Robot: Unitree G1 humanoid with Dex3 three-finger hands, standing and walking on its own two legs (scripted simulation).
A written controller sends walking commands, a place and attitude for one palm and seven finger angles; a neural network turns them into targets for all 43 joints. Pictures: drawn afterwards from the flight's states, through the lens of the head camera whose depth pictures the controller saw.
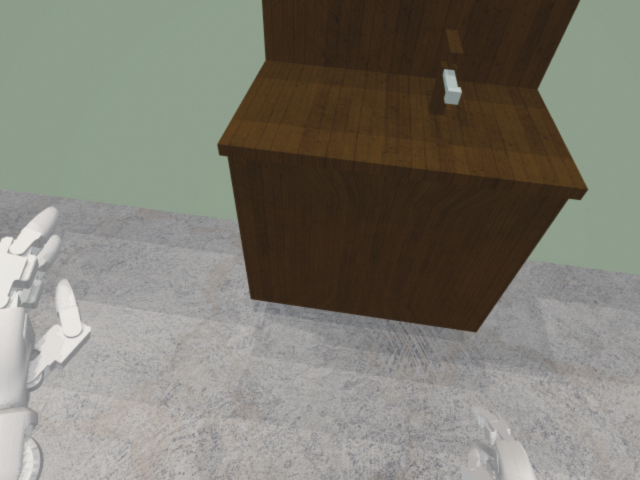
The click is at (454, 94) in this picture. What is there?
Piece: tap's lever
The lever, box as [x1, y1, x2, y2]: [444, 86, 461, 104]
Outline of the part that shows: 447,86 444,101 446,103 457,104 461,93 460,87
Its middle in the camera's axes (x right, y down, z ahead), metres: +0.28 -0.31 +0.83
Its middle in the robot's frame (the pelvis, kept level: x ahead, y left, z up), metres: +0.85 -0.22 +0.08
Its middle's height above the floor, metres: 0.86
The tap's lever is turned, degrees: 0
